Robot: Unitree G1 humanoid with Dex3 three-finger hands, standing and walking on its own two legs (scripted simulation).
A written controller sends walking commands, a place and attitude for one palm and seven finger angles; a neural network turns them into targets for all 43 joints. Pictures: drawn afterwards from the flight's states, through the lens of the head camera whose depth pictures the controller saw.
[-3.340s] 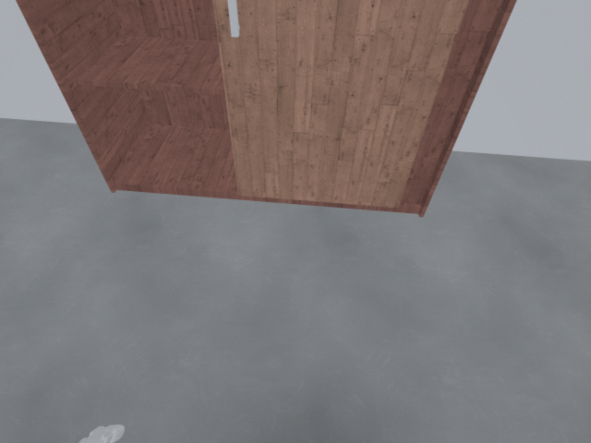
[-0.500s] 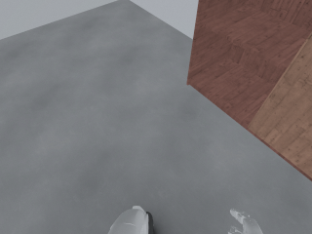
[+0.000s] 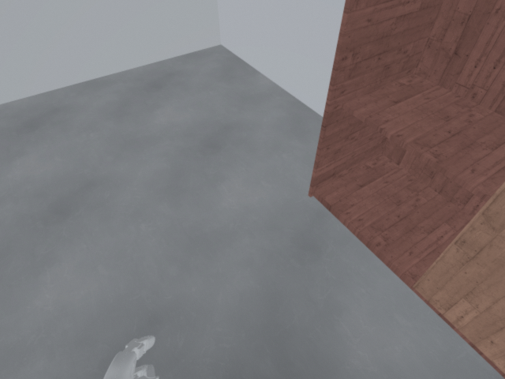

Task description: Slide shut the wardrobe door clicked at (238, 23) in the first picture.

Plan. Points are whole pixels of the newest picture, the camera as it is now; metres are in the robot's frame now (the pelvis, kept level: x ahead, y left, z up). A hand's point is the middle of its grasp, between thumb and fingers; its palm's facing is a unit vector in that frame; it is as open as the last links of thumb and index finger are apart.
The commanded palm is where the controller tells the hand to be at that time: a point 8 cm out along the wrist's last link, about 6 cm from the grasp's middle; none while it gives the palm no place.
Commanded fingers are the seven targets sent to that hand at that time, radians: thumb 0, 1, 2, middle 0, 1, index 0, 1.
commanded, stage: walk to a spot facing it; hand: right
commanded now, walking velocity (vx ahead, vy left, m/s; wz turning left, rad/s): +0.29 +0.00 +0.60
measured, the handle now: out of the picture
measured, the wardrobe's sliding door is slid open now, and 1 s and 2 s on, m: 0.62 0.62 0.62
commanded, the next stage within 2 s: turn to face it in 0.32 s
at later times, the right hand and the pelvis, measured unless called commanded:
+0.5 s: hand (302, 280) +0.36 -0.11 -0.16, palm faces -0.30 +0.92 -0.24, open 7.4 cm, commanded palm none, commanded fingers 0.00 -0.90 -0.90 0.20 0.30 0.20 0.30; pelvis +0.17 +0.04 -0.01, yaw +17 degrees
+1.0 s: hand (335, 297) +0.32 -0.17 -0.17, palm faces -0.04 +0.98 -0.19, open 7.4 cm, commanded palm none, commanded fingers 0.00 -0.90 -0.90 0.20 0.30 0.20 0.30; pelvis +0.22 +0.01 +0.01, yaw +5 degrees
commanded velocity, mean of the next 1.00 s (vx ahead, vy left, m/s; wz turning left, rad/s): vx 0.03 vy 0.00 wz -0.13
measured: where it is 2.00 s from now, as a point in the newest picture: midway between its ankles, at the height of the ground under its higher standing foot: outside the picture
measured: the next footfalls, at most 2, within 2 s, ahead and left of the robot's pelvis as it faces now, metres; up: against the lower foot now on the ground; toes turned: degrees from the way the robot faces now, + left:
left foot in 0.42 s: +0.26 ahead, +0.16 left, +0.00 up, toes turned +24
right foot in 0.82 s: +0.30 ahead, -0.06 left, +0.00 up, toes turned +0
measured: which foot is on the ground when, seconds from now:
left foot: up 0.00-0.40, down 0.42-0.82, up 0.84-1.00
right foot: down 0.00-0.42, up 0.44-0.80, down 0.82-1.00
